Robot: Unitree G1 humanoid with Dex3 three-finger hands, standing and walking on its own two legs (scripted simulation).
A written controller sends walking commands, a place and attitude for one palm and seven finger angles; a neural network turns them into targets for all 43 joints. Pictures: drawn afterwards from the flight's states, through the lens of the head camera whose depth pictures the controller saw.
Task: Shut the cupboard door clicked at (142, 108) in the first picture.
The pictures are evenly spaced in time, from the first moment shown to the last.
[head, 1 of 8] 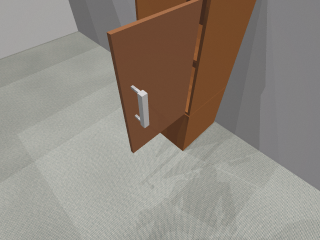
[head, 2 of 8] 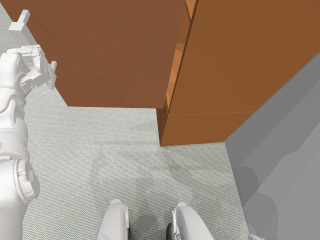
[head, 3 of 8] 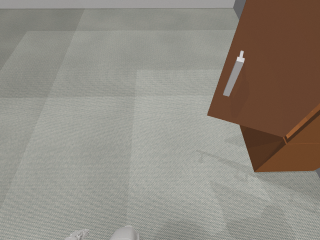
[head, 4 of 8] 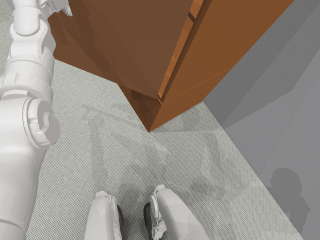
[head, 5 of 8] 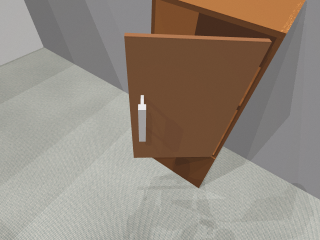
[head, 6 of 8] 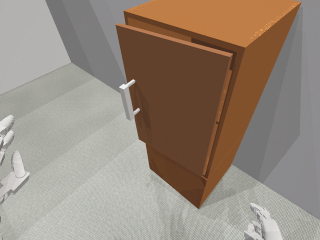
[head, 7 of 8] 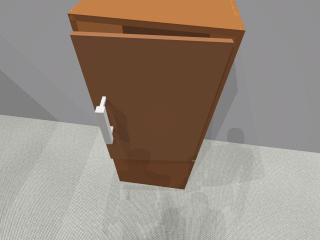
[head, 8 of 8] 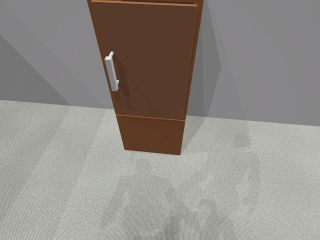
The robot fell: no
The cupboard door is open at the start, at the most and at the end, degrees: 89 89 0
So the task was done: yes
